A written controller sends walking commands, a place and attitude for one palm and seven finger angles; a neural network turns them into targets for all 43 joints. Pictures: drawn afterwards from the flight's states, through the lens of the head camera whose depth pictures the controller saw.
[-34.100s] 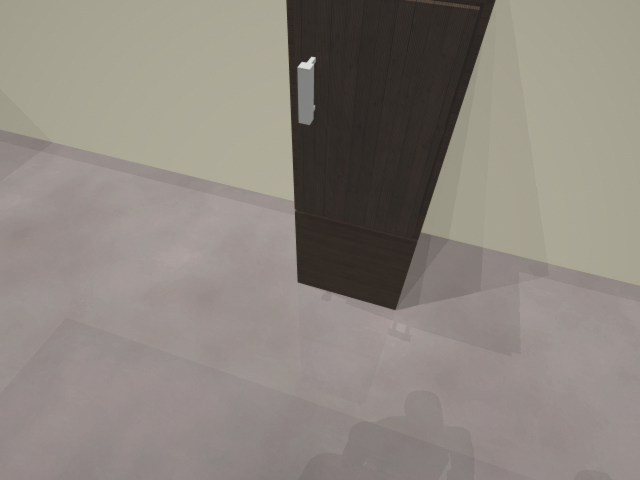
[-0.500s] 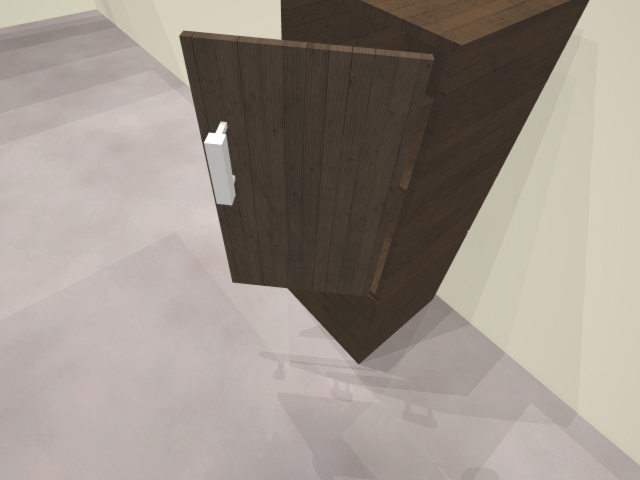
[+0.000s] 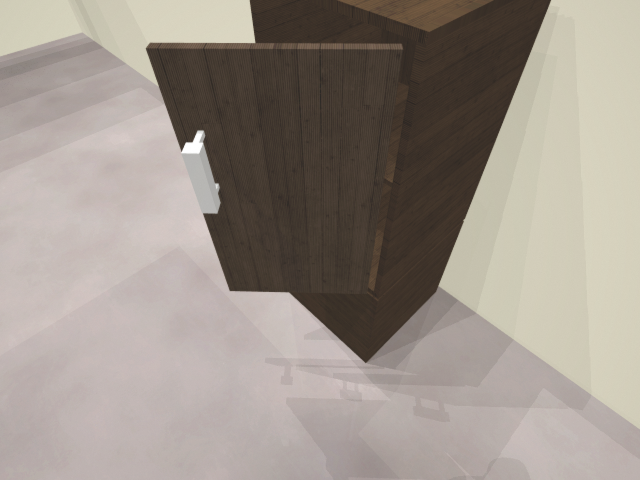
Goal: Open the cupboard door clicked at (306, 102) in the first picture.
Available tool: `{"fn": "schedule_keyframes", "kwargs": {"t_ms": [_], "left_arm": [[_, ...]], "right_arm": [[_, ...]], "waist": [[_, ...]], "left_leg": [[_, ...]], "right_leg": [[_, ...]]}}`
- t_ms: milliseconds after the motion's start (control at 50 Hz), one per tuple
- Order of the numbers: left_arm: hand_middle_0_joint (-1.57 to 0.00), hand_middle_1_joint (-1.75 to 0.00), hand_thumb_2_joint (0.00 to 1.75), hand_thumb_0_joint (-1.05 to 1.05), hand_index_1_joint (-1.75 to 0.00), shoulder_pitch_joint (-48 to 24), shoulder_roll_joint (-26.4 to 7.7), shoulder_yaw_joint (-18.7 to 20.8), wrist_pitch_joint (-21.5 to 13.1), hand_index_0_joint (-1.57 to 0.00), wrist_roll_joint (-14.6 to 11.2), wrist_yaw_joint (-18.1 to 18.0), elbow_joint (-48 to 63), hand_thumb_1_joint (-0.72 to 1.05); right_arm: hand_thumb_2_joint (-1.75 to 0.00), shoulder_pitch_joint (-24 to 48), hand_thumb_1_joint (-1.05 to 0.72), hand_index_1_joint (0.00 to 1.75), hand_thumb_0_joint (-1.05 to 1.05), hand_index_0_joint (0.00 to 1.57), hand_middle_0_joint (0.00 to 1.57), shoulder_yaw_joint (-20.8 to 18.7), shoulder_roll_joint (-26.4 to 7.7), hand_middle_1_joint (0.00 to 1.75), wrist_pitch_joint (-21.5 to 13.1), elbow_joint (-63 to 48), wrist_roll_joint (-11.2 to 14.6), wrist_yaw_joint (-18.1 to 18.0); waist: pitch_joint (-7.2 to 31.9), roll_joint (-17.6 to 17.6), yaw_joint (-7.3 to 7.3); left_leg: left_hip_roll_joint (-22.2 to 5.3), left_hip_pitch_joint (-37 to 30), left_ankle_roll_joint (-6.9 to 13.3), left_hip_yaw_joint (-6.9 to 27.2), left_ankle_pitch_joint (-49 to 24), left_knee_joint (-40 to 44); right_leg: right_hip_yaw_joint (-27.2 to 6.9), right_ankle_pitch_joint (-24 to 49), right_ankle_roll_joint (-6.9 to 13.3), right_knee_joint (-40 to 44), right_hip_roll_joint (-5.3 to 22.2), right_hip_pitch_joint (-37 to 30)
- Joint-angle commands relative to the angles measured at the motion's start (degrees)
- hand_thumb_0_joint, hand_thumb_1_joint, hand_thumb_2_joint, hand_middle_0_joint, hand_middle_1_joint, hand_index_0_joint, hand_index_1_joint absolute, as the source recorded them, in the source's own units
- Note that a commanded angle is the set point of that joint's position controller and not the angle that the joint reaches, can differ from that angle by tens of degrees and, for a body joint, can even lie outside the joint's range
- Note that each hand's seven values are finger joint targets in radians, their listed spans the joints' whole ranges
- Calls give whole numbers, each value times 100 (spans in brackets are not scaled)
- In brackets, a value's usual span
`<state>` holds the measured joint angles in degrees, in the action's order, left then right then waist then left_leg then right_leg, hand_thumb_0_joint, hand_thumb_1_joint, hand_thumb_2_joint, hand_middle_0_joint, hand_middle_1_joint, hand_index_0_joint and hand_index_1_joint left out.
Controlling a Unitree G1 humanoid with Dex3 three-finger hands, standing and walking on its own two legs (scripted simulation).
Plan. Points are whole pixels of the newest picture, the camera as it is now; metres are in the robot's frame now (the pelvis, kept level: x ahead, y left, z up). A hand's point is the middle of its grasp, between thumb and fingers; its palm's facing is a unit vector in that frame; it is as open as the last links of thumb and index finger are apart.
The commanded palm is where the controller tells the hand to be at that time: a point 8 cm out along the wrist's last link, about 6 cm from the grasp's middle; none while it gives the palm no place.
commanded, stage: look again from close up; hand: left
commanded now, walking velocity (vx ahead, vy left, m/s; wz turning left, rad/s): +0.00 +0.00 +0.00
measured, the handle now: (205, 171) +0.56 +0.22 +0.06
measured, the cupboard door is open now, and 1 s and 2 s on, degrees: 44 44 44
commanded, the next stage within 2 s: raise the hand with hooked fingers in 0.34 s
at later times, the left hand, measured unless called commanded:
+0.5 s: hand out of the picture +0.02 +0.14 -0.15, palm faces +0.13 -0.97 -0.22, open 7.3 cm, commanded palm +0.09 +0.19 -0.06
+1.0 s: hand out of the picture +0.13 +0.18 -0.03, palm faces +0.09 -1.00 -0.03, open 9.4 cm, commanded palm +0.13 +0.23 -0.01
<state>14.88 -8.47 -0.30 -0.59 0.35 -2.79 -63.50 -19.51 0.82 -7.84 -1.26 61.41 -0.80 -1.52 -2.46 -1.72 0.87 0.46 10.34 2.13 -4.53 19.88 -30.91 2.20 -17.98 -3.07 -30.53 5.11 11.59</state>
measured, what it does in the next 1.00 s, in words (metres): lowers itself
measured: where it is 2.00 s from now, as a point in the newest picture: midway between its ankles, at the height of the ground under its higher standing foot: outside the picture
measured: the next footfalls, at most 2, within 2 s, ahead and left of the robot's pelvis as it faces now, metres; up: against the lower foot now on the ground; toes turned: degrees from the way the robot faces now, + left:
none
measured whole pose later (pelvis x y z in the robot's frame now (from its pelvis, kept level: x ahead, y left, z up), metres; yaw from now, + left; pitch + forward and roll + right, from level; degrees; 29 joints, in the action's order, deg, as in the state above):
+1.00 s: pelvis -0.05 -0.04 -0.08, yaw +3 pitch +10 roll -2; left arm 22.7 -12.9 13.5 -23.7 -16.1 19.7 -1.4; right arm -10.4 -0.7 -14.0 -15.4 28.6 1.0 -2.7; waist 6.0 0.8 -2.5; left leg -3.2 45.9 -1.5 2.4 30.1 -65.5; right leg 6.9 -28.6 0.7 -62.7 2.9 44.2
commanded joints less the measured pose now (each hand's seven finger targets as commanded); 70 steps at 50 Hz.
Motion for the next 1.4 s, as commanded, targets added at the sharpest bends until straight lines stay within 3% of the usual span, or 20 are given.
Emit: {"fn": "schedule_keyframes", "kwargs": {"t_ms": [0, 120, 400, 420, 440, 460, 480, 500, 560, 580, 620, 680, 720, 780, 860, 960, 1080, 1140, 1280, 1380], "left_arm": [[-20, -30, 90, 0, -30, 368, -519, 54, -79, -20, 19, 17, 201, 90], [-20, -30, 90, 0, -30, 340, -607, 77, -53, -20, 31, 48, 249, 90], [-20, -30, 90, 0, -30, 345, -691, 99, -108, -20, 33, 83, 171, 90], [-20, -30, 90, 0, -30, 932, -861, 149, -184, -20, 72, -142, -54, 90], [-20, -32, 89, 0, -32, -3515, -1962, 722, -1549, -20, -1141, -18, 8649, 88], [-20, -33, 88, 0, -33, -919, -1728, 837, -1282, -20, -630, -307, 7172, 85], [-21, -34, 87, 0, -34, 458, -439, 188, -508, -21, -836, -473, 6361, 83], [-21, -36, 86, 0, -36, 343, -178, 115, -490, -21, -1020, -347, 6420, 81], [-21, -40, 83, 0, -40, 309, -595, 886, -1423, -21, -1079, 109, 6106, 74], [-21, -42, 82, 0, -42, 863, -472, 989, -1758, -21, -1123, 436, 5532, 71], [-22, -45, 80, 0, -45, 1650, -199, 1026, -2600, -22, -1334, 1187, 4918, 67], [-22, -50, 77, 0, -50, 1507, -869, 1629, -3695, -22, -1590, 2516, 4756, 60], [-22, -53, 75, 0, -53, 1418, -1177, 1895, -3441, -22, -1804, 2920, 5308, 55], [-23, -57, 72, 0, -57, 517, -1314, 2014, -2776, -23, -2132, 2848, 6379, 48], [-24, -63, 68, 0, -63, -325, -1335, 1842, -2858, -24, -1855, 2290, 7915, 39], [-25, -70, 63, 0, -70, -550, -1332, 1459, -2741, -25, -1669, 2328, 7797, 27], [-25, -80, 57, 0, -80, -300, -1707, 2001, -1763, -25, -1910, 2526, 6995, 13], [-26, -84, 54, 0, -84, -106, -1730, 2176, -1703, -26, -1973, 2353, 7321, 6], [-27, -94, 47, 0, -94, -367, -1761, 2165, -1899, -27, -1933, 2192, 7044, -10], [-28, -102, 42, 0, -102, -765, -2062, 2339, -1940, -28, -1970, 2312, 7162, -22]], "right_arm": [[-90, -220, -90, 30, 0, 20, 20, -135, -627, 30, -88, -275, 9, -28], [-90, -83, -90, 30, 0, 20, 20, -109, -593, 30, -53, -168, 8, 17], [-90, 59, -90, 30, 0, 20, 20, -107, -610, 30, -32, 63, 10, 3], [-90, 647, -90, 30, 0, 20, 20, -206, -862, 30, -35, -318, 64, 54], [-90, 511, -90, 30, 0, 20, 20, -293, -1741, 30, -925, -2231, 370, -267], [-90, 963, -90, 30, 0, 20, 20, -253, -1259, 30, -1361, -1885, 254, -479], [-90, 1019, -90, 30, 0, 20, 20, -314, -992, 30, -1548, -1934, 417, -433], [-90, 838, -90, 30, 0, 20, 20, -292, -1111, 30, -1619, -1827, 460, -422], [-90, 839, -90, 30, 0, 20, 20, -477, -1296, 30, -1859, -2383, 204, -397], [-90, 899, -90, 30, 0, 20, 20, -536, -1268, 30, -1920, -2574, 202, -307], [-90, 1068, -90, 30, 0, 20, 20, -609, -1218, 30, -1983, -2922, 132, -125], [-90, 1100, -90, 30, 0, 20, 20, -737, -1352, 30, -2011, -3390, 181, 100], [-90, 1314, -90, 30, 0, 20, 20, -733, -1399, 30, -1901, -3892, 262, 91], [-90, 1306, -90, 30, 0, 20, 20, -643, -1379, 30, -1706, -4299, 305, -36], [-90, 871, -90, 30, 0, 20, 20, -560, -1275, 30, -1632, -4148, 228, -129], [-90, 778, -90, 30, 0, 20, 20, -408, -1351, 30, -1714, -3814, 233, -229], [-90, 971, -90, 30, 0, 20, 20, -254, -1401, 30, -1671, -3892, 308, -321], [-90, 931, -90, 30, 0, 20, 20, -239, -1330, 30, -1716, -3918, 283, -282], [-90, 806, -90, 30, 0, 20, 20, -235, -1438, 30, -1752, -3846, 273, -230], [-90, 670, -90, 30, 0, 20, 20, -246, -1515, 30, -1777, -3828, 302, -289]], "waist": [[-172, 251, -76], [-432, 338, -99], [-176, 264, -84], [-275, 1629, -363], [2612, 78, 399], [2560, -1152, -160], [1379, -1181, -27], [745, -526, 64], [308, 953, 214], [205, 835, -13], [473, 1599, -326], [1015, 929, -452], [1708, 568, -580], [1779, 439, -400], [2019, -364, -73], [1798, -531, 201], [1858, -220, -121], [2196, -233, -237], [1488, -64, -109], [1742, -248, -118]], "left_leg": [[-649, 203, 35, 583, -2067, 731], [-560, 342, 3, 510, -934, 1041], [-581, 8, -98, 349, -1114, 970], [-704, 682, -293, 254, -940, -300], [-65, -790, 10, 228, -1777, 557], [-134, -971, 36, 132, -2372, 590], [-180, -170, -157, 256, -2118, 546], [-155, 74, -149, 283, -1651, 455], [2, 1087, -92, 402, -706, -256], [59, 1417, -147, 367, -609, -505], [107, 2332, -219, 316, -305, -1137], [180, 3171, -269, 283, -342, -2086], [246, 3308, -188, 107, -331, -2290], [220, 3416, -130, 186, -18, -2393], [-22, 2850, -77, 420, -440, -2438], [-110, 2731, -74, 635, -222, -2355], [-64, 2738, -113, 732, 88, -1803], [-75, 2448, -140, 711, -339, -1644], [-85, 2502, -163, 694, -23, -1371], [-87, 2141, -154, 675, -222, -1252]], "right_leg": [[-131, 1268, 462, 260, 69, -29], [-300, 731, 455, 549, 83, 127], [-426, 1204, 492, 789, 153, 81], [-786, 3772, 308, 801, 506, -130], [-443, 2893, 429, 221, -24, -611], [-217, 1881, 556, -39, -357, -514], [101, 1194, 494, 102, -370, 104], [246, 1074, 393, 213, -363, 379], [388, 19, 280, -14, -440, 1561], [329, -166, 316, -228, -434, 1770], [172, -458, 336, -865, -417, 2092], [-352, -26, 489, -1671, -264, 2091], [-551, -24, 442, -1768, -213, 1902], [-678, -851, 364, -1610, -285, 2122], [-244, -29, 414, -2041, -508, 2501], [32, -172, 417, -2059, -593, 2880], [169, -684, 417, -1732, -610, 2327], [274, -249, 405, -1740, -585, 2050], [313, -511, 412, -1535, -600, 2199], [268, -277, 425, -1424, -595, 1935]]}}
